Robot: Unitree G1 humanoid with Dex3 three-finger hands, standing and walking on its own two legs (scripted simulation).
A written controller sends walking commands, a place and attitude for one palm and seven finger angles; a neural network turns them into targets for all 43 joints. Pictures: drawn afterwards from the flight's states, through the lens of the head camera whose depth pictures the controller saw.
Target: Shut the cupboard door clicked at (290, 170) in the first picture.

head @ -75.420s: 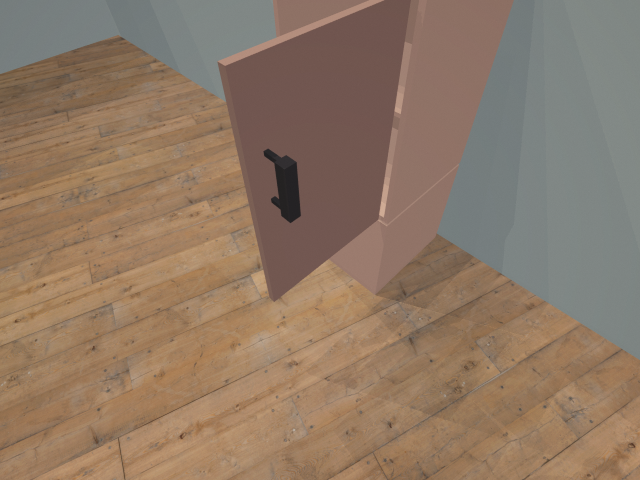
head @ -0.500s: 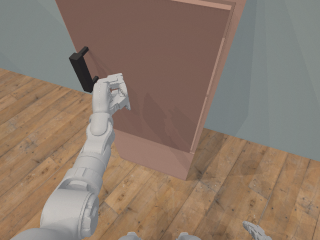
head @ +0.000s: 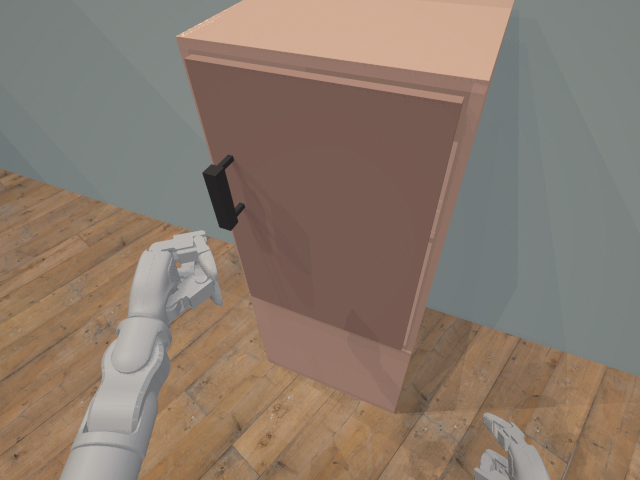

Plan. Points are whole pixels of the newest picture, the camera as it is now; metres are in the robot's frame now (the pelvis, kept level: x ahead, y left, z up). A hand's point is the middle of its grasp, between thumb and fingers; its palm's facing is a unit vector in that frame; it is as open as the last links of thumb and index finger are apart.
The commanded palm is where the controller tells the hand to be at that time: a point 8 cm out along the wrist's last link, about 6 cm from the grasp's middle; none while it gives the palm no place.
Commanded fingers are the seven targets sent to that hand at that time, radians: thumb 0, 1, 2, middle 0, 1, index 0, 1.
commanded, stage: draw the hand back to the body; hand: left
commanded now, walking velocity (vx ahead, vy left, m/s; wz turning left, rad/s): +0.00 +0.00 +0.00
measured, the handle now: (228, 192) +0.57 +0.19 +0.04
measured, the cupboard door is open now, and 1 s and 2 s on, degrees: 0 0 0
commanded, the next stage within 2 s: step back with the hand held close in 0.98 s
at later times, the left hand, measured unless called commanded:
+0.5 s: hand (46, 336) +0.22 +0.27 +0.16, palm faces +0.36 -0.86 -0.36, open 5.3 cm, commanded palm +0.16 +0.32 +0.18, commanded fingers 0.00 0.90 0.90 -0.31 -0.42 -0.31 -0.42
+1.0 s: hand (5, 359) +0.19 +0.28 +0.18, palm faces +0.45 -0.81 -0.38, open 7.4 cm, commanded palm +0.14 +0.32 +0.19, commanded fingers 0.00 0.90 0.90 -0.20 -0.30 -0.20 -0.30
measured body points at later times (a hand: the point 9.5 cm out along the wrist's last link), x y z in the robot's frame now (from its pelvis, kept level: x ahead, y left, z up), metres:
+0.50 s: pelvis +0.01 +0.03 +0.02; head -0.01 +0.00 +0.47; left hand +0.19 +0.31 +0.18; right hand +0.20 -0.18 -0.07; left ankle +0.00 +0.09 -0.72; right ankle -0.01 -0.08 -0.72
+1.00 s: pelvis +0.00 +0.02 +0.02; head -0.03 -0.01 +0.47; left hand +0.16 +0.32 +0.20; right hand +0.20 -0.20 -0.06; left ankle +0.00 +0.09 -0.72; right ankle -0.01 -0.08 -0.72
